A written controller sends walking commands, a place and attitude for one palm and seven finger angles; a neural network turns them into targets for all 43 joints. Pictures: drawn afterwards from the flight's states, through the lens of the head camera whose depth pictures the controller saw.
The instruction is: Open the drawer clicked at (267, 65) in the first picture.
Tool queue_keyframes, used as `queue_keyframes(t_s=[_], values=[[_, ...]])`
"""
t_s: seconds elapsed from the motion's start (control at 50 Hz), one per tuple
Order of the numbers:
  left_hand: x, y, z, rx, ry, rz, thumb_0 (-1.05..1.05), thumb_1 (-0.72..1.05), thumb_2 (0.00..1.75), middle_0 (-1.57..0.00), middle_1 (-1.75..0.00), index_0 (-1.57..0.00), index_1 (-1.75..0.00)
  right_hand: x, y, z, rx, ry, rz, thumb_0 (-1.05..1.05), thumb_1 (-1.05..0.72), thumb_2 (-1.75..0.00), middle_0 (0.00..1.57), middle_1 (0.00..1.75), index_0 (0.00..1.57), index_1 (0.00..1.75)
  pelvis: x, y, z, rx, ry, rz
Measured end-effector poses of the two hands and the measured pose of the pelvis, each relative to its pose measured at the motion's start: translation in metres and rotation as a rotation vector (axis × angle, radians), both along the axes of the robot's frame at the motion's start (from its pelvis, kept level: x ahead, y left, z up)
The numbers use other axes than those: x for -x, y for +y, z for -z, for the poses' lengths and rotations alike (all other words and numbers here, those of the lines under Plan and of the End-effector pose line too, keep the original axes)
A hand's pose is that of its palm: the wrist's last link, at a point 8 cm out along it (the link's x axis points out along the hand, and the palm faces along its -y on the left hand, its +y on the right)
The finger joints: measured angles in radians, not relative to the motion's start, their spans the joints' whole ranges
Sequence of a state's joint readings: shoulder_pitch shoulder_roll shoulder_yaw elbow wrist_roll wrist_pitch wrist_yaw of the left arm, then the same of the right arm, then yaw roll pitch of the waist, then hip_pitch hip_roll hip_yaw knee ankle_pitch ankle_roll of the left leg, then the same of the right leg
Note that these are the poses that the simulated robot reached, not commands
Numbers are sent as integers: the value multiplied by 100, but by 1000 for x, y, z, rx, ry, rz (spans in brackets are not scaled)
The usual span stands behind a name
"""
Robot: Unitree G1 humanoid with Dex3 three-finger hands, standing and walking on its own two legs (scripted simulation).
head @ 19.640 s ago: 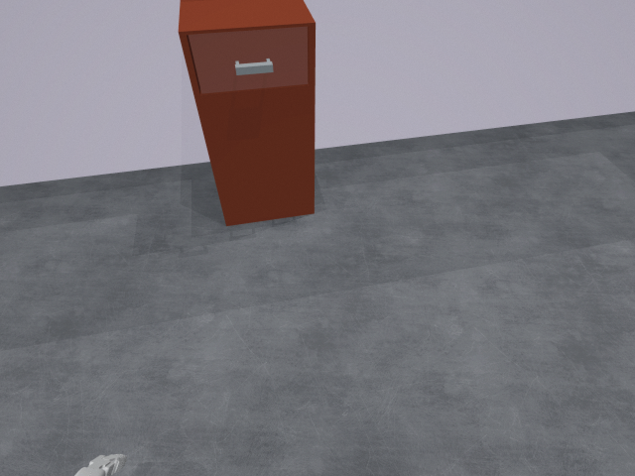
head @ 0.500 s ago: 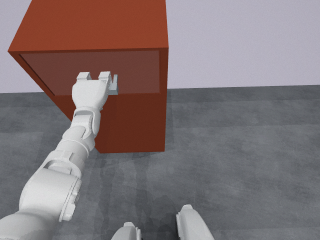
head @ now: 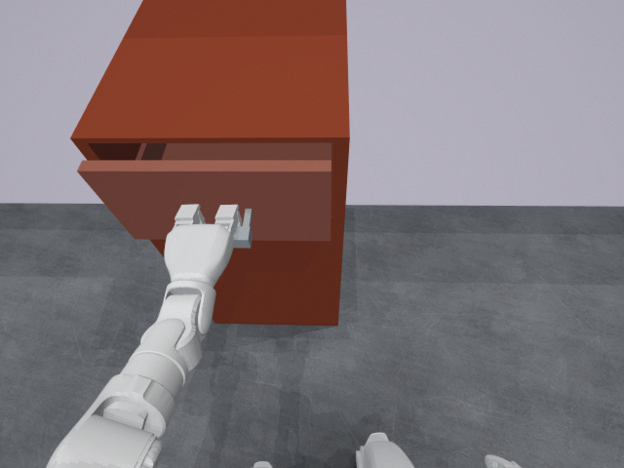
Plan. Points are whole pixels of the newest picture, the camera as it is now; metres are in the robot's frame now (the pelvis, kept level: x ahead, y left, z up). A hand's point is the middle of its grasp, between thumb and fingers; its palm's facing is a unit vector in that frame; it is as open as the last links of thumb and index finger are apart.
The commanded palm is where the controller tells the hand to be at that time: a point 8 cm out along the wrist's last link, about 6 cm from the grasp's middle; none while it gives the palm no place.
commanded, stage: pull the drawer open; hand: left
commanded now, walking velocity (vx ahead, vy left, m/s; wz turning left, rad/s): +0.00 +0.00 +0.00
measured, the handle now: (215, 225) +0.46 +0.15 -0.01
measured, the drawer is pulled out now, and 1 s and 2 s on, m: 0.05 0.17 0.30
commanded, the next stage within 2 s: none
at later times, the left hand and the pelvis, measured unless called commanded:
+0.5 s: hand (202, 317) +0.32 +0.15 -0.03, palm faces +0.01 -0.04 -1.00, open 5.7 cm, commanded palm +0.29 +0.17 +0.02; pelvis -0.01 -0.01 +0.00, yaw +1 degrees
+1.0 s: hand (198, 344) +0.28 +0.16 -0.03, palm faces +0.01 -0.05 -1.00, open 5.7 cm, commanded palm +0.24 +0.18 +0.02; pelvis -0.02 -0.01 +0.00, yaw +0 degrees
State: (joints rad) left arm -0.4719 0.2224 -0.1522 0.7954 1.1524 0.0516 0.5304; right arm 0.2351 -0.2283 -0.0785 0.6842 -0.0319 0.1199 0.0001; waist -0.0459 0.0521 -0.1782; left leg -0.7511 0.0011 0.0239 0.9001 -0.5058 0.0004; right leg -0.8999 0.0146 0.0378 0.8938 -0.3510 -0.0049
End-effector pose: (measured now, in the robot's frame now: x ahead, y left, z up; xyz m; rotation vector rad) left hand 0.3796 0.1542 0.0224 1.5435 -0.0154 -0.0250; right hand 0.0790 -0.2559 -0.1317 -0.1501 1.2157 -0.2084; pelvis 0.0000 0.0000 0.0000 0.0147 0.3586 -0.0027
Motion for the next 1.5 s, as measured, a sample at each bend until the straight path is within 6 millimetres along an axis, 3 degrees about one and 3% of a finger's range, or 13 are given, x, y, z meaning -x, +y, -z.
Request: queue_keyframes(t_s=[0.16, 0.28, 0.52, 0.76, 0.92, 1.28, 1.5], values=[[27, 1, 0, 4, 5, -9, 1, 71, 79, -32, -135, -38, -135, -39, 3, -11, -1, -99, -48, 1, -90, -90, 20, 30, 20, 30, -1, -4, -4, 0, -37, -8], [46, 2, -1, 9, 6, -10, 1, 71, 78, -32, -134, -39, -135, -55, 4, -17, -2, -160, -66, 1, -90, -90, 20, 30, 20, 30, 2, -6, -5, -3, -57, -7], [83, 3, 1, 9, -16, -12, 1, 70, 81, -33, -135, -39, -134, -50, 3, -16, -6, -192, -84, 1, -90, -90, 20, 30, 20, 30, 14, -10, -3, -12, -89, -6], [96, 3, -1, 3, -3, -22, 1, 70, 79, -33, -133, -39, -134, -32, 0, -14, -5, -202, -63, 1, -90, -90, 20, 30, 20, 30, 25, -13, -3, -21, -106, 4], [111, 4, 0, 18, -9, -25, 2, 71, 79, -32, -134, -40, -134, -31, -4, -15, 2, -218, -59, 1, -90, -90, 20, 30, 20, 30, 26, -14, -2, -24, -107, 12], [142, 5, 0, 45, -10, -40, 3, 70, 79, -30, -135, -41, -133, -76, 6, -28, -15, -312, -105, 1, -90, -90, 20, 30, 20, 30, 15, -14, -3, -23, -114, 19], [179, 6, 0, 62, -20, -47, 4, 70, 79, -29, -136, -41, -134, -105, 15, -31, -41, -365, -164, 1, -90, -90, 20, 30, 20, 30, 6, -15, 3, -22, -113, 22]])
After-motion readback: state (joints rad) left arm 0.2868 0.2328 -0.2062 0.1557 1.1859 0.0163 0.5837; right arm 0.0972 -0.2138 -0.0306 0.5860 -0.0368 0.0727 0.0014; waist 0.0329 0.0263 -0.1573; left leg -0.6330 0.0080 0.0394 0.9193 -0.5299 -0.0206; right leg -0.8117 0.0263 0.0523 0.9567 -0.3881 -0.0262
